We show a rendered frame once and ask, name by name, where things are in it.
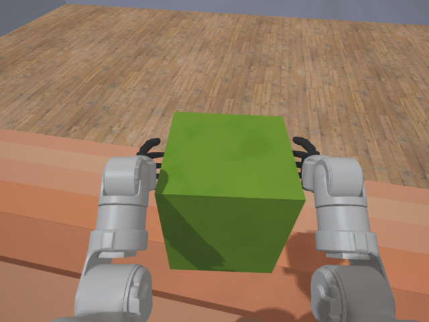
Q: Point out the carton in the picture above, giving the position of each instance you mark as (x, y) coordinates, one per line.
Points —
(228, 192)

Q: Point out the right robot upper arm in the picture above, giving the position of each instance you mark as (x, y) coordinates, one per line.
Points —
(342, 293)

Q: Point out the left robot hand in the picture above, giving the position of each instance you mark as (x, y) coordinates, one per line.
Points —
(145, 149)

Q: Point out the left robot upper arm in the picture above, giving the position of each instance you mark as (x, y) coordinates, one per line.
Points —
(113, 293)

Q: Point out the left robot forearm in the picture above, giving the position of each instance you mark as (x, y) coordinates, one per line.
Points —
(124, 195)

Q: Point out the right robot forearm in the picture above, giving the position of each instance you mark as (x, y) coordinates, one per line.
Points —
(342, 216)

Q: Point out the right robot hand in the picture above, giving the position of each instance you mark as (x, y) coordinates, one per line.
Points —
(303, 155)

